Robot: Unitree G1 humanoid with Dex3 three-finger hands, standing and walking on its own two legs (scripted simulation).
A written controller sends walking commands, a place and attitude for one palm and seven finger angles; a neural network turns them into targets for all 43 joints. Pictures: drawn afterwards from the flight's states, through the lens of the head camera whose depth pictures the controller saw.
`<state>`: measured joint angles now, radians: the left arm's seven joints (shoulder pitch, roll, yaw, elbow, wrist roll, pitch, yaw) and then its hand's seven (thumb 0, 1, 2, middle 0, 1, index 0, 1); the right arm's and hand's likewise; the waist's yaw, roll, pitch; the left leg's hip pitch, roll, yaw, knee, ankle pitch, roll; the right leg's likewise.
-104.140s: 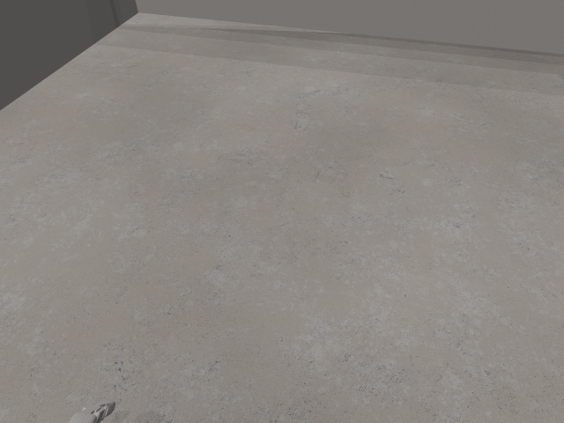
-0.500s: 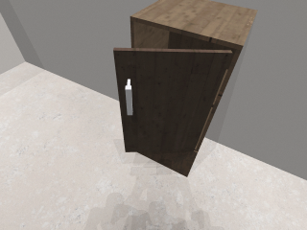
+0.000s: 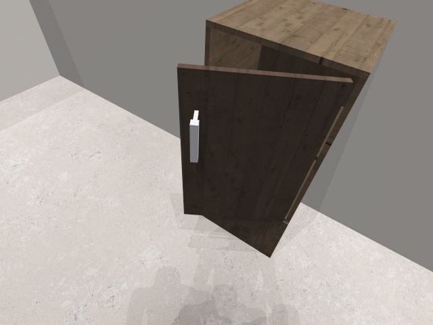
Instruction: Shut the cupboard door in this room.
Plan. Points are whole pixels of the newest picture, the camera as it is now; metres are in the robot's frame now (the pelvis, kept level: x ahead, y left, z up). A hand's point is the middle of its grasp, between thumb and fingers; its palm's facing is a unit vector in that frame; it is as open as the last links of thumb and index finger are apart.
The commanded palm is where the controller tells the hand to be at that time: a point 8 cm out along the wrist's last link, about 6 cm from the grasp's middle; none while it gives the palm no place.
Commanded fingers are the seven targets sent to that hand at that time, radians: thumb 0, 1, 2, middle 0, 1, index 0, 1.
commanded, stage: shuffle to correct the standing spot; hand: left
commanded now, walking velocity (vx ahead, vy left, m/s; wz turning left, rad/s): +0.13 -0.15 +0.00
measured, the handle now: (195, 136) +0.54 +0.09 +0.03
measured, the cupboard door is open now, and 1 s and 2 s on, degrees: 31 31 31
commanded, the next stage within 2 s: come to a stop and stand still in 0.34 s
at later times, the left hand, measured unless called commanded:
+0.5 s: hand out of the picture +0.10 +0.09 -0.17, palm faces +0.04 -0.98 -0.19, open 7.3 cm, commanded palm none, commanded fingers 0.00 0.90 0.90 -0.20 -0.30 -0.20 -0.30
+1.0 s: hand out of the picture +0.11 +0.11 -0.17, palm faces +0.01 -0.97 -0.24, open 7.3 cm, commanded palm none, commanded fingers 0.00 0.90 0.90 -0.20 -0.30 -0.20 -0.30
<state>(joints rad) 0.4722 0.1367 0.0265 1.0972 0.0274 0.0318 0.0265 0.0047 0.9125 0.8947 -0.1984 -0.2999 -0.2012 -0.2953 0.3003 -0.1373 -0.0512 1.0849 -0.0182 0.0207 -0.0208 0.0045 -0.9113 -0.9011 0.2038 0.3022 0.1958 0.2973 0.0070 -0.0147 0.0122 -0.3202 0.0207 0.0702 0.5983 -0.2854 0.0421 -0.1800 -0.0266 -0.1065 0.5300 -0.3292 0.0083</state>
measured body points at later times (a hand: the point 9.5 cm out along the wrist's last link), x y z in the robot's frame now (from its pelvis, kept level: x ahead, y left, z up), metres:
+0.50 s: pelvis +0.08 -0.08 +0.01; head +0.10 -0.08 +0.46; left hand +0.10 +0.14 -0.15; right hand +0.08 -0.32 -0.15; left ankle +0.07 +0.01 -0.68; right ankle +0.08 -0.18 -0.73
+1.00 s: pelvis +0.09 -0.07 +0.00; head +0.11 -0.07 +0.45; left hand +0.11 +0.16 -0.15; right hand +0.17 -0.30 -0.15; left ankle +0.12 -0.01 -0.73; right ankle +0.08 -0.18 -0.73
